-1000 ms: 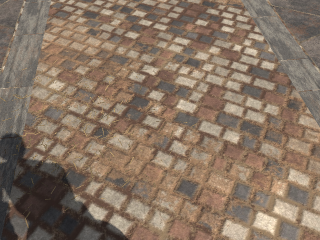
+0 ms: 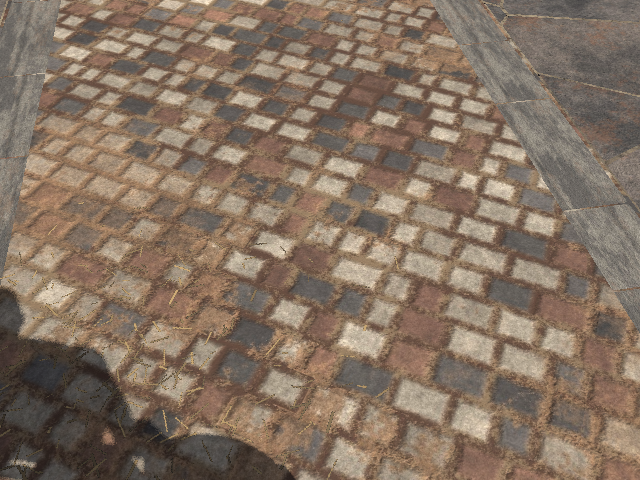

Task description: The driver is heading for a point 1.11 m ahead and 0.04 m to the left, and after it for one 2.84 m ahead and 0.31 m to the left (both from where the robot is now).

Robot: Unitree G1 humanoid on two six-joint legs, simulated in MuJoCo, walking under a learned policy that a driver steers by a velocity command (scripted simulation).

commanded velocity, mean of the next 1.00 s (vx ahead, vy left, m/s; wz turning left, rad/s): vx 0.50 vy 0.00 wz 0.00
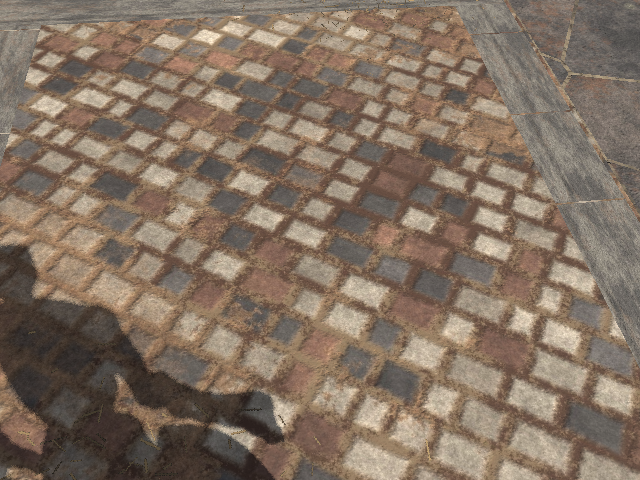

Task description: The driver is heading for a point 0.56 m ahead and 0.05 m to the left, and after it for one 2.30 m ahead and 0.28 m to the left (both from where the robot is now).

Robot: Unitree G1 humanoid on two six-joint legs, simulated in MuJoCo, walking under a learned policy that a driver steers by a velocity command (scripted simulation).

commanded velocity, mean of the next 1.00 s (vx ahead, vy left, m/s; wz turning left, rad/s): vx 0.50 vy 0.00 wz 0.15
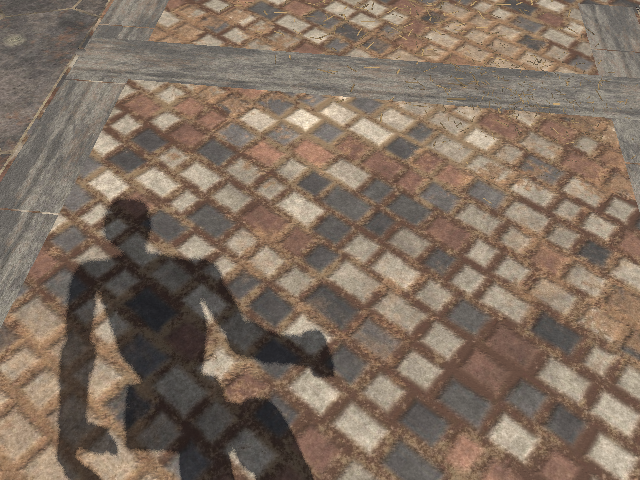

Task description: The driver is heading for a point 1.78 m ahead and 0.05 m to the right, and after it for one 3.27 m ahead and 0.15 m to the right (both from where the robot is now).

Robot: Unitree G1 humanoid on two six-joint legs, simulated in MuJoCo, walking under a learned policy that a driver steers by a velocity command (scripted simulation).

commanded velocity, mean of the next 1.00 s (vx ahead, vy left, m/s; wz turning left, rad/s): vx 0.50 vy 0.00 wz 0.26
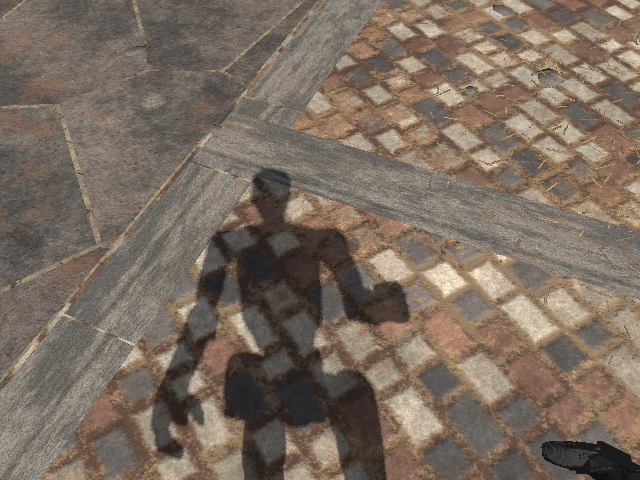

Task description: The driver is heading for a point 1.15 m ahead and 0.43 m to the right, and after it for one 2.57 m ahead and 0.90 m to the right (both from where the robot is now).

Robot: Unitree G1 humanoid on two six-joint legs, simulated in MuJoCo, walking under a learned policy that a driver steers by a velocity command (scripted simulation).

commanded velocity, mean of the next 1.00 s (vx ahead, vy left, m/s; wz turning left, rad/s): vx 0.50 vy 0.00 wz -0.42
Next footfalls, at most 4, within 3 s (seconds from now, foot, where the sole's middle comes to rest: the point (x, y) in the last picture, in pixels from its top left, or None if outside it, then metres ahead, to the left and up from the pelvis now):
0.04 left None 0.20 0.13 -0.77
0.60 right None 0.47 -0.15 -0.77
1.08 left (398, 337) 0.80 -0.06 -0.77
1.58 right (565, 338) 0.83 -0.45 -0.77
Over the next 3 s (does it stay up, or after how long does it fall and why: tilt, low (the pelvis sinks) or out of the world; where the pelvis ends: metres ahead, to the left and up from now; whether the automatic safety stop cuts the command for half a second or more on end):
stays up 1.46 -0.64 0.00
